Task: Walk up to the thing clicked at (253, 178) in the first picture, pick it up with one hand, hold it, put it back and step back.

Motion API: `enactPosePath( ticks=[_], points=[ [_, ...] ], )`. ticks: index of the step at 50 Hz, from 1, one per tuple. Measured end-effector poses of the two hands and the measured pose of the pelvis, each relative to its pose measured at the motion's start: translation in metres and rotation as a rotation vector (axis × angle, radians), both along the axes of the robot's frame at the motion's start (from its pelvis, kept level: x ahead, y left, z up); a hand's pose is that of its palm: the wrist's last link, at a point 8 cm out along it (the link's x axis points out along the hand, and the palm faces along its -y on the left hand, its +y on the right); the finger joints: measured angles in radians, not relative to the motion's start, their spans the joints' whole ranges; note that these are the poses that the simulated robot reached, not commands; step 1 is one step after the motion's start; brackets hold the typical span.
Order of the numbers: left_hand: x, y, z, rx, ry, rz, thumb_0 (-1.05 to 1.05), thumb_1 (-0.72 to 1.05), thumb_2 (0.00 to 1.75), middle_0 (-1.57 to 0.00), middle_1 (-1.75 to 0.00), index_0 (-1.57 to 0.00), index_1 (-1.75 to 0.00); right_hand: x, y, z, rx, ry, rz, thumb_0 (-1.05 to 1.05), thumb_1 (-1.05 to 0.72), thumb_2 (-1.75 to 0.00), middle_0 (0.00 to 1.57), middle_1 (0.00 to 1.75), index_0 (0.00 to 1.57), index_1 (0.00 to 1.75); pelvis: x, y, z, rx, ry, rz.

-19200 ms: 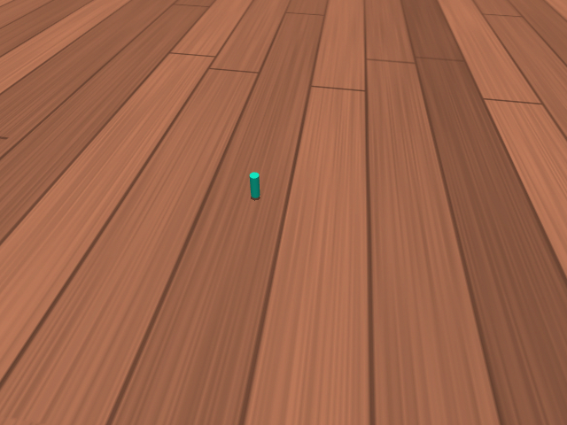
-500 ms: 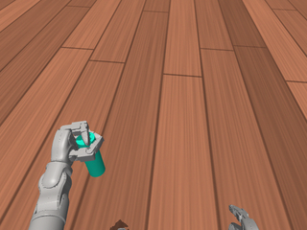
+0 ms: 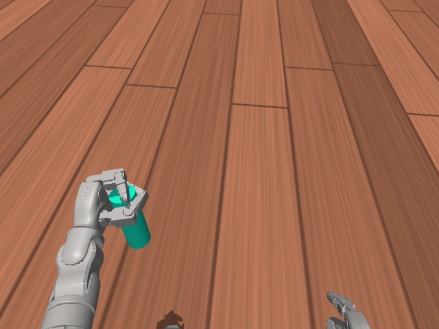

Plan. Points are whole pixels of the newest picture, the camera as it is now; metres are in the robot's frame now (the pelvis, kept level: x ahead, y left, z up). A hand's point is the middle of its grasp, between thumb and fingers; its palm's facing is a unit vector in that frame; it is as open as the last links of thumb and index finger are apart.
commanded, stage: hold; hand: left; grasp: from the side
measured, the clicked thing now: (131, 218) +0.33 +0.18 +0.00
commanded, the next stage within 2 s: crouch in 0.98 s
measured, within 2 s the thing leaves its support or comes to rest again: neither
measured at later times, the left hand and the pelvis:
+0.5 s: hand (132, 202) +0.33 +0.16 +0.06, palm faces -0.02 -1.00 +0.01, open 4.1 cm; pelvis +0.00 +0.00 +0.00, yaw +0 degrees
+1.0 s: hand (129, 200) +0.34 +0.17 +0.06, palm faces -0.01 -1.00 +0.00, open 4.2 cm; pelvis +0.00 +0.00 +0.00, yaw +0 degrees
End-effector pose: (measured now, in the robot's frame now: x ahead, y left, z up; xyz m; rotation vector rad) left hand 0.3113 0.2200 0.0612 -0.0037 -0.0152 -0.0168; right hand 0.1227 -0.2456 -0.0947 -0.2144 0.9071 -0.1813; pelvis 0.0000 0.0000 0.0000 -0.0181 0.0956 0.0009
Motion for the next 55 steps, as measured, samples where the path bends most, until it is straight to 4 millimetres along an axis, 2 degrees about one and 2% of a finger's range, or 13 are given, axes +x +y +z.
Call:
enactPosePath(
  ticks=[18, 26, 34, 45, 55],
  points=[
    [0.0034, -0.0018, 0.0006, 0.002, 0.001, -0.006, 0.03, 0.17, 1.03, -0.89, -1.14, -1.34, -1.40, -0.0032, -0.0001, -0.0014, 0.006, 0.008, -0.005, 0.01, -0.90, -0.89, 0.21, 0.30, 0.20, 0.30, 0.0008, 0.0002, -0.0001, 0.000, 0.002, -0.002],
    [0.0005, -0.0053, -0.0054, -0.003, 0.017, -0.009, 0.03, 0.17, 1.03, -0.89, -1.14, -1.33, -1.39, -0.0028, -0.0015, -0.0018, 0.002, 0.011, -0.005, 0.01, -0.90, -0.89, 0.21, 0.30, 0.20, 0.30, 0.0008, -0.0002, -0.0004, 0.001, 0.007, -0.001],
    [0.0031, -0.0002, 0.0010, 0.000, -0.010, 0.014, 0.03, 0.18, 1.03, -0.89, -1.14, -1.32, -1.38, -0.0020, -0.0004, -0.0016, 0.001, 0.013, -0.004, 0.01, -0.90, -0.89, 0.21, 0.30, 0.20, 0.30, 0.0016, -0.0004, -0.0002, 0.001, 0.004, 0.000],
    [0.0017, -0.0026, -0.0064, -0.002, 0.019, -0.009, 0.03, 0.17, 1.03, -0.89, -1.14, -1.32, -1.38, -0.0001, 0.0000, -0.0017, 0.001, 0.014, -0.004, 0.01, -0.90, -0.89, 0.21, 0.30, 0.20, 0.30, 0.0030, 0.0014, 0.0000, -0.001, 0.010, 0.000],
    [0.0061, 0.0015, 0.0008, 0.013, -0.007, -0.004, 0.03, 0.18, 1.03, -0.89, -1.14, -1.30, -1.36, -0.0006, 0.0023, -0.0017, -0.001, 0.020, -0.005, 0.01, -0.90, -0.89, 0.21, 0.30, 0.20, 0.30, 0.0045, 0.0024, 0.0000, -0.003, 0.005, 0.001]
  ],
)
